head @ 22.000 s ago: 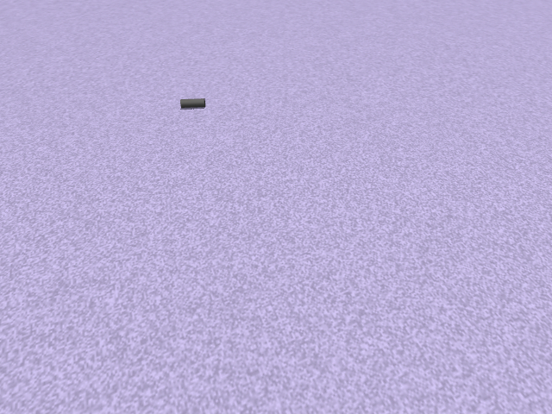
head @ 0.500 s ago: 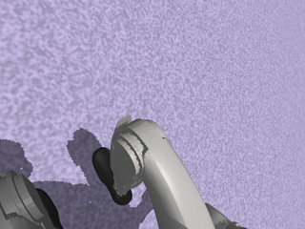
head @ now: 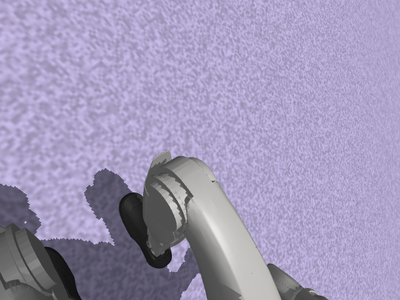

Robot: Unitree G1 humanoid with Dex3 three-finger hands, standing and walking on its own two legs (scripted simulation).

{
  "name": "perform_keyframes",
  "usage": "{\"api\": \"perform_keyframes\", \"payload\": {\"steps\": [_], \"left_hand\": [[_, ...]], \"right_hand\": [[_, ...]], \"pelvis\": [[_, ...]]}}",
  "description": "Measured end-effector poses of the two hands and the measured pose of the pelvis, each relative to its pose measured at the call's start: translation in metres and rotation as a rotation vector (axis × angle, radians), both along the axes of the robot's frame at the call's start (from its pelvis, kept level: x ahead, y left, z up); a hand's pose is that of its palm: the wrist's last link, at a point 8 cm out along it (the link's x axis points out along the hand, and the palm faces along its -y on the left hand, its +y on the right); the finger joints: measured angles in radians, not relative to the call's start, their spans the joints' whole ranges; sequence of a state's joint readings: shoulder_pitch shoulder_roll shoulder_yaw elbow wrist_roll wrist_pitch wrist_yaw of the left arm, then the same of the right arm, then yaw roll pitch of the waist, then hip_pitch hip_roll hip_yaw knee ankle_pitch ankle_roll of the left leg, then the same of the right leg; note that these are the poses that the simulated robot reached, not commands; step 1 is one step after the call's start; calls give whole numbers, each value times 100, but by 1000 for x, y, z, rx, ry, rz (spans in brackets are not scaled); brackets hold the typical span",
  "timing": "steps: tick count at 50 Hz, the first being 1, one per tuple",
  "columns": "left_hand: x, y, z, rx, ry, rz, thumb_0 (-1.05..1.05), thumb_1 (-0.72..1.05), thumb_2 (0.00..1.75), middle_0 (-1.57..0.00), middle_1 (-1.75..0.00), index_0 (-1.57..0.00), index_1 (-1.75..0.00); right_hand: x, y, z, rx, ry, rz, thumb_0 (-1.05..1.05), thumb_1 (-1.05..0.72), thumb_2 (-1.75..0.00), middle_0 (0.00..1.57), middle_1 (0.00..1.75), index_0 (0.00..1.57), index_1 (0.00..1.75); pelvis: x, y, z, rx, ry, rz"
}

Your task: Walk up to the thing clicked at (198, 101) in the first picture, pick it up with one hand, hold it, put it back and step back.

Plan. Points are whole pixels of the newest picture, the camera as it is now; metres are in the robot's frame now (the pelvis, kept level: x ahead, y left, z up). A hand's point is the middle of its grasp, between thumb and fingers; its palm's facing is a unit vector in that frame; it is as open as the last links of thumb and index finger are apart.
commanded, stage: close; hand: left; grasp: from above
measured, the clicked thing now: out of the picture +0.48 +0.33 -0.29
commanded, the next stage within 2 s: settle in 0.04 s
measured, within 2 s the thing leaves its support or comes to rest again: leaves its support in 0.52 s
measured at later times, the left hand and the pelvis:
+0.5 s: hand out of the picture +0.47 +0.33 -0.26, palm faces -0.43 -0.19 -0.88, open 8.2 cm; pelvis +0.00 +0.00 +0.00, yaw +1 degrees
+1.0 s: hand out of the picture +0.45 +0.33 -0.17, palm faces -0.45 -0.14 -0.89, open 8.1 cm; pelvis +0.00 -0.01 +0.01, yaw +6 degrees
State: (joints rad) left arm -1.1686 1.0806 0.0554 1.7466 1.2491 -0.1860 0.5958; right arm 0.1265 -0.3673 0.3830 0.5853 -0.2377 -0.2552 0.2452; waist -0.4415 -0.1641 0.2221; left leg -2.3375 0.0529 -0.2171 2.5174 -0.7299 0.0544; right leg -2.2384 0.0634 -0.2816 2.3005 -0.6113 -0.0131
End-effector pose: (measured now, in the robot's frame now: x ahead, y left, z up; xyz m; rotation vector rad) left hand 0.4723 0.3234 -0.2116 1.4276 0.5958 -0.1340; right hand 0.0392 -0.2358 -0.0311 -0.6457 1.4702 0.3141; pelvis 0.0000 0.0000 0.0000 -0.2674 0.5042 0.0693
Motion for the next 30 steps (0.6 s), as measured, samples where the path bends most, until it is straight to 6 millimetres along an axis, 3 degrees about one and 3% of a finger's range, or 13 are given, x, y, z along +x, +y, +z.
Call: {"api": "perform_keyframes", "payload": {"steps": [23, 30], "left_hand": [[0, 6, 3, -18, 11, 33, 0, 23, 34, -83, -48, -86, -42], [-3, 20, 21, 1, -26, 25, 0, 23, 30, -87, -42, -89, -37]], "right_hand": [[0, -5, 0, -18, 7, -35, 0, -92, -90, 20, 30, 20, 30], [7, -14, 1, -33, 12, -50, 0, -92, -90, 20, 30, 20, 30]], "pelvis": [[3, -1, 1, 3, 15, 6], [7, -2, 2, 10, 39, 14]]}}
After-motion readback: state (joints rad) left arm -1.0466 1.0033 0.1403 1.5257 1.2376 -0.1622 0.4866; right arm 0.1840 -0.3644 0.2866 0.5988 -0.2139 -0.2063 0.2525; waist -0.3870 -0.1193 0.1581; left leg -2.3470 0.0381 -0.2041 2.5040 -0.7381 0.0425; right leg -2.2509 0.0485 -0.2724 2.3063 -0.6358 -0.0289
